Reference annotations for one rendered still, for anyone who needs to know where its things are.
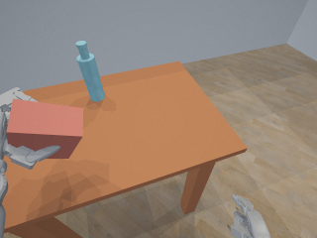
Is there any sponge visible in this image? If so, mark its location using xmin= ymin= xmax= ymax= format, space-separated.
xmin=6 ymin=98 xmax=83 ymax=160

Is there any left robot hand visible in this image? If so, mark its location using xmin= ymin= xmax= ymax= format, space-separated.
xmin=0 ymin=87 xmax=60 ymax=170

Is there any table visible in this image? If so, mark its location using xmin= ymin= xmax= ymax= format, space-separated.
xmin=2 ymin=61 xmax=247 ymax=238

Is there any right robot hand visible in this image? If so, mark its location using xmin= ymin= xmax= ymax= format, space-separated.
xmin=231 ymin=194 xmax=270 ymax=238

